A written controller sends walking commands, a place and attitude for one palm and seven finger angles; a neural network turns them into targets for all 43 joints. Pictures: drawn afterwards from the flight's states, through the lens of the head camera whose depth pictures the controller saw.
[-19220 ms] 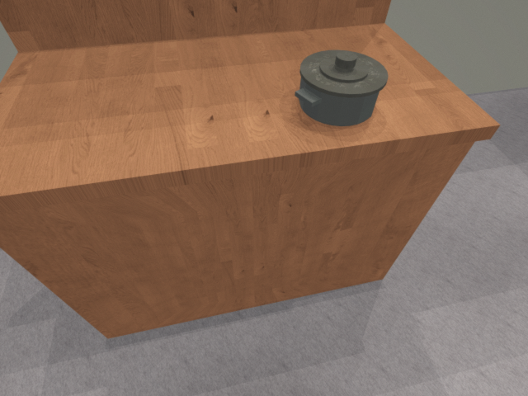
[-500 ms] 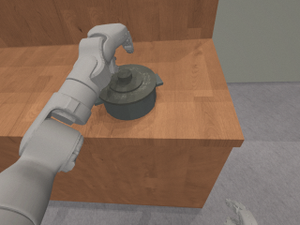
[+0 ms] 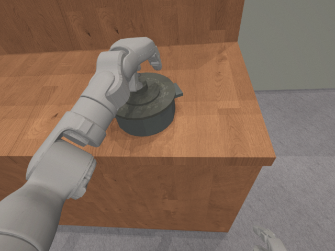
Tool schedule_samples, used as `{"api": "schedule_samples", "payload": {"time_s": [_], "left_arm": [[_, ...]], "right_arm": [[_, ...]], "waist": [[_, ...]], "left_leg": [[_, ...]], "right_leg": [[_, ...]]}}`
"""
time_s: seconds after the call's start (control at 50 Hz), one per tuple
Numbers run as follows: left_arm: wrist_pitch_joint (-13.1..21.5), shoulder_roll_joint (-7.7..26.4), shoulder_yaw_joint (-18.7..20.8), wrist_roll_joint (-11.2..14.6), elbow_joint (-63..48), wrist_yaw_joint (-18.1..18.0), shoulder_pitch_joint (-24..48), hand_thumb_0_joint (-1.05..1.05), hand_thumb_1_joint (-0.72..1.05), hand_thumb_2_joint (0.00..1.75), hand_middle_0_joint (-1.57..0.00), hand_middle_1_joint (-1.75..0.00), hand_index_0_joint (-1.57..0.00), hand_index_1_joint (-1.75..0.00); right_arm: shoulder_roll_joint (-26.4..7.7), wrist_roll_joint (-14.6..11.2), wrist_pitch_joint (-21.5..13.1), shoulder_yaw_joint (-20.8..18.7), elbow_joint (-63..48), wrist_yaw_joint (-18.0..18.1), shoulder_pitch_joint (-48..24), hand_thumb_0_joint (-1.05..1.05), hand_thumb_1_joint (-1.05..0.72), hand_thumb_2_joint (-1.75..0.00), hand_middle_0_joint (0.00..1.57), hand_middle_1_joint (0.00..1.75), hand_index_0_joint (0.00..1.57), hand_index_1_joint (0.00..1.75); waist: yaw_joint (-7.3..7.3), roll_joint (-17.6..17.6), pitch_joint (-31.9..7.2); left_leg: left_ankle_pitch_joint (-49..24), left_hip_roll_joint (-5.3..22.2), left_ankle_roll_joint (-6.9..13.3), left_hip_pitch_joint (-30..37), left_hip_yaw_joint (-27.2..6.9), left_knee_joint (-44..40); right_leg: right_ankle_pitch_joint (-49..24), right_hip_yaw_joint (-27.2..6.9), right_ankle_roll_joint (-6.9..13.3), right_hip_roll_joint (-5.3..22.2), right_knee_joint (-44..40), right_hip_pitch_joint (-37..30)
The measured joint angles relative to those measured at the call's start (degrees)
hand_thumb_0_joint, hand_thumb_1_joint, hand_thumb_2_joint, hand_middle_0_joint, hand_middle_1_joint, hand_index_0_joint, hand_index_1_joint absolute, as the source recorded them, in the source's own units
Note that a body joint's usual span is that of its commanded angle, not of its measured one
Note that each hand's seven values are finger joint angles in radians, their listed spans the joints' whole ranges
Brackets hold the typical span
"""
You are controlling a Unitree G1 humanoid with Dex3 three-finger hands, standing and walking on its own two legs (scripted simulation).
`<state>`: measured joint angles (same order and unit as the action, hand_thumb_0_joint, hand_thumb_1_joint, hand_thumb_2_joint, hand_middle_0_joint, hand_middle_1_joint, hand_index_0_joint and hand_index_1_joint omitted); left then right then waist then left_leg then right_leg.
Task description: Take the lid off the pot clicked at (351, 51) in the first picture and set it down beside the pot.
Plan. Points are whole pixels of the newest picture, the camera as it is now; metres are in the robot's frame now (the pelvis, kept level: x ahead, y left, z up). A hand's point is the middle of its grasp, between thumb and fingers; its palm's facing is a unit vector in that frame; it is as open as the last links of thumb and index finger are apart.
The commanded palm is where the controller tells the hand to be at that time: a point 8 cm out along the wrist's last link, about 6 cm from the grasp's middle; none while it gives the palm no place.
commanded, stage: lower the open fingers around the knob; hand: left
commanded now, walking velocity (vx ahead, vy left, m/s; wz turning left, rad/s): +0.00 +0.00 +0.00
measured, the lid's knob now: (139, 86) +0.48 +0.07 +0.15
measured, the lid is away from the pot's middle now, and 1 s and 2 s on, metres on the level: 0.00 0.00 0.00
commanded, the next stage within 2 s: close the fingers and squeeze the knob in 0.68 s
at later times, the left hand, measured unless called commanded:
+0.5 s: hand (135, 91) +0.44 +0.07 +0.17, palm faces -0.26 +0.00 -0.97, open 10.3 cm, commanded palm +0.43 +0.07 +0.23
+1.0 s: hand (138, 89) +0.44 +0.06 +0.17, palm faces -0.28 -0.04 -0.96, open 9.9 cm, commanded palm +0.43 +0.07 +0.23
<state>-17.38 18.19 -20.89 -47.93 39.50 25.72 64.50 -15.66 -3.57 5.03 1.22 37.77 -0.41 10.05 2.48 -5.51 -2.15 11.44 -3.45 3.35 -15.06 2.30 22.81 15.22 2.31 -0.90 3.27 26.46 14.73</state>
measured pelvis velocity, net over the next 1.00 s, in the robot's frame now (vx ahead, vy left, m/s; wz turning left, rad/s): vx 0.00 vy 0.00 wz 0.00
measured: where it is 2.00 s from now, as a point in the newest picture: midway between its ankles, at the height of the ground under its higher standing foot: outside the picture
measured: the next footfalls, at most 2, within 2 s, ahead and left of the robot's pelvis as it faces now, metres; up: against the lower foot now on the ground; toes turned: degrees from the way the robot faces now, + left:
none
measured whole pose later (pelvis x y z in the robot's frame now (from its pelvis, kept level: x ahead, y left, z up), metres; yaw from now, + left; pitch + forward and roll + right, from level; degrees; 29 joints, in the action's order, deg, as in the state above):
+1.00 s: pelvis +0.00 +0.00 +0.00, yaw +0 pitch +3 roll +1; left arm -18.5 16.8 -21.2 -48.3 42.3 23.3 60.4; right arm -16.0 -3.8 7.6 0.4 37.8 -1.1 11.5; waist 2.8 -5.2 -2.5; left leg 11.4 -3.0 2.9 -14.9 2.3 23.1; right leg 15.1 2.2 -0.5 2.7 26.6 14.6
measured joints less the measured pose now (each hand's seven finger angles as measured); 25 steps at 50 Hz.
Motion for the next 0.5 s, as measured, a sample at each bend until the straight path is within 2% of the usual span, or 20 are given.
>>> {"api": "schedule_samples", "payload": {"time_s": [0.08, 0.16, 0.22, 0.28, 0.38, 0.44, 0.48, 0.5], "left_arm": [[-1.31, 0.07, 2.54, -0.47, 5.34, -1.21, 2.24, 0.0, -0.37, 1.63, -0.87, -0.08, -0.88, -0.09], [-2.44, 0.02, 0.17, -0.48, 1.96, -0.44, -1.99, 0.0, -0.37, 1.63, -0.87, -0.08, -0.87, -0.09], [-1.75, 0.17, -1.97, -0.25, -3.68, 0.04, -5.44, 0.0, -0.37, 1.63, -0.87, -0.08, -0.87, -0.09], [-0.53, 0.4, -2.08, -0.02, -3.48, -0.63, -4.17, 0.0, -0.37, 1.63, -0.86, -0.07, -0.88, -0.09], [-1.99, -0.45, 0.42, 0.01, 3.81, -2.14, -1.1, 0.0, -0.37, 1.63, -0.86, -0.08, -0.88, -0.09], [-2.8, -1.0, -1.67, 0.07, 1.29, -2.3, -3.92, 0.0, -0.37, 1.63, -0.86, -0.08, -0.86, -0.08], [-2.82, -1.17, -3.17, -1.27, -1.25, -2.49, -5.1, 0.0, -0.37, 1.63, -0.85, -0.07, -0.84, -0.07], [-2.31, -1.17, -3.21, -0.83, -1.77, -2.24, -5.1, 0.0, -0.37, 1.63, -0.85, -0.07, -0.84, -0.07]], "right_arm": [[0.23, -0.05, 0.6, 0.28, -0.02, -0.49, 0.2, 0.01, -0.91, -0.9, 0.19, 0.3, 0.2, 0.3], [-0.24, -0.38, 2.22, -0.29, -1.18, -1.5, 0.97, 0.01, -0.91, -0.9, 0.19, 0.3, 0.2, 0.3], [-0.5, -0.36, 1.94, -0.77, -1.4, -1.42, 0.65, 0.01, -0.91, -0.9, 0.19, 0.3, 0.2, 0.3], [-0.38, -0.22, 0.51, -0.83, -0.57, -0.69, -0.05, 0.01, -0.91, -0.9, 0.19, 0.3, 0.2, 0.3], [0.09, -0.37, 1.16, -0.29, -0.04, -1.04, -0.55, 0.01, -0.91, -0.9, 0.19, 0.3, 0.2, 0.3], [0.04, -0.48, 2.41, -0.6, -0.95, -1.8, -0.16, 0.01, -0.91, -0.9, 0.19, 0.3, 0.2, 0.3], [0.0, -0.5, 2.78, -0.62, -1.04, -1.74, -0.35, 0.01, -0.91, -0.9, 0.19, 0.3, 0.2, 0.3], [0.0, -0.46, 2.73, -0.56, -0.91, -1.52, -0.54, 0.01, -0.91, -0.9, 0.19, 0.3, 0.2, 0.3]], "waist": [[0.06, 0.61, -0.72], [-0.29, 0.45, -0.73], [-0.32, 0.16, 0.33], [-0.51, 0.21, 0.75], [-0.56, 0.87, -0.58], [-0.64, 0.66, -0.8], [-0.67, 0.5, -0.43], [-0.61, 0.42, -0.21]], "left_leg": [[-0.17, 0.14, -0.17, -0.33, 0.53, -0.43], [-0.12, 0.26, -0.19, -0.48, 0.34, -0.28], [0.03, 0.2, -0.1, -0.1, -0.18, 0.14], [0.09, 0.14, -0.08, 0.07, -0.44, 0.4], [-0.16, 0.18, -0.27, -0.74, -0.17, 0.24], [-0.15, 0.16, -0.28, -0.93, -0.38, 0.45], [0.01, 0.15, -0.24, -0.82, -0.6, 0.81], [0.09, 0.14, -0.21, -0.76, -0.71, 0.99]], "right_leg": [[-0.06, -0.56, 0.09, -0.15, 0.12, 0.8], [-0.17, -0.36, 0.12, -0.27, -0.2, 0.64], [-0.16, 0.18, 0.1, -0.22, -0.38, -0.21], [-0.12, 0.44, 0.12, -0.15, -0.28, -0.54], [-0.12, 0.15, 0.21, -0.17, 0.19, 0.67], [-0.11, 0.36, 0.22, -0.16, 0.19, 0.67], [-0.03, 0.59, 0.22, -0.15, 0.26, 0.34], [0.0, 0.7, 0.22, -0.14, 0.3, 0.17]]}}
